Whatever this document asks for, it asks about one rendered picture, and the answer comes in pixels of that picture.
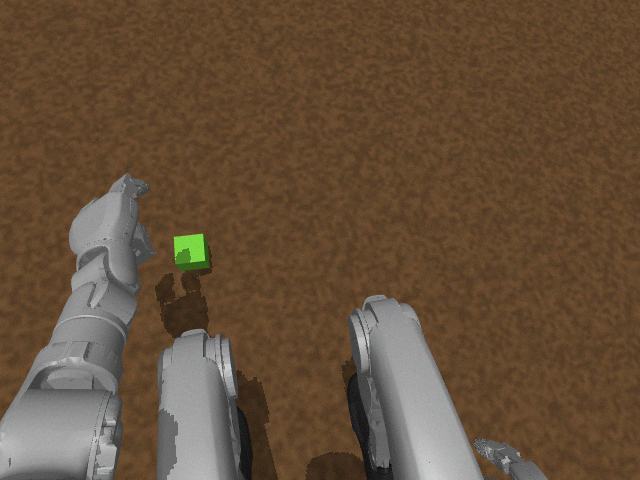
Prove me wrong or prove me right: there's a left robot foot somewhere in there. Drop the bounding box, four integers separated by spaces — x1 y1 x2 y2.
236 406 253 480

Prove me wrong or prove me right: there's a right robot foot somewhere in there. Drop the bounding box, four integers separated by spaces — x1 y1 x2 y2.
347 373 394 480

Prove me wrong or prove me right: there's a left robot arm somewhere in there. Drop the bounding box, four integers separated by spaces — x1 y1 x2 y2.
0 240 141 480

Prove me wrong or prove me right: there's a cube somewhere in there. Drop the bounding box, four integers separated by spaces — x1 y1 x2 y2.
174 234 210 271

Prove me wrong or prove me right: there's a left robot hand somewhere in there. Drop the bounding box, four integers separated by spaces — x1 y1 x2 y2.
69 173 156 265

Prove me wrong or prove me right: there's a right robot hand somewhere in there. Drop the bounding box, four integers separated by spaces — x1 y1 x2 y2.
474 438 548 480

